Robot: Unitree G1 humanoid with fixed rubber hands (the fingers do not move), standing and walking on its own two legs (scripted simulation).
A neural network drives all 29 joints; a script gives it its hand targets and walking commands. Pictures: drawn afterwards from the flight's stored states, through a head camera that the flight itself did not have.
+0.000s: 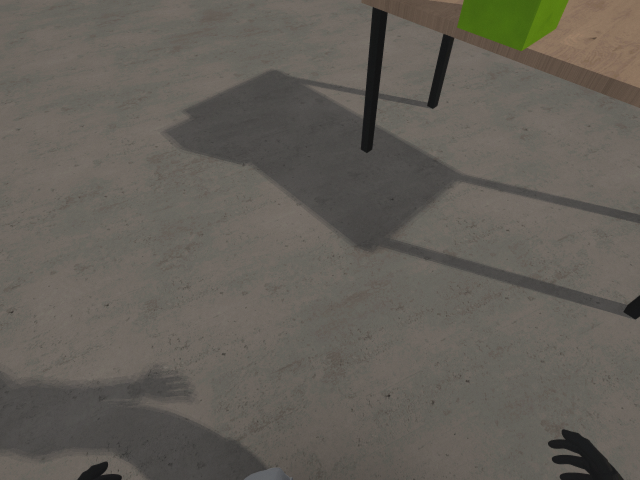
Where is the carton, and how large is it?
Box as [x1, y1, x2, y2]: [457, 0, 568, 50]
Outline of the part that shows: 457,27 519,50 522,50 556,27 568,0 464,0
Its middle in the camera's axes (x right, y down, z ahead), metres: +0.55 -0.70 +1.05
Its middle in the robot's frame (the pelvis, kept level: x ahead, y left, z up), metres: +1.29 -0.53 +0.08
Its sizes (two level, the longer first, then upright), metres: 0.210 0.200 0.250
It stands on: a table, 0.71 m high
